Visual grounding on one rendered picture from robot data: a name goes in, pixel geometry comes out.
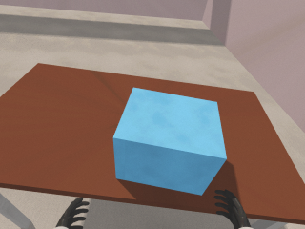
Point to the table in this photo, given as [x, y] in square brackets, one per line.
[56, 137]

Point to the left robot hand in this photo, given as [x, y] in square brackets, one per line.
[68, 218]

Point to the right robot hand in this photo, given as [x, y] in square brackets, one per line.
[236, 215]

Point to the carton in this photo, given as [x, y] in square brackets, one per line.
[169, 141]

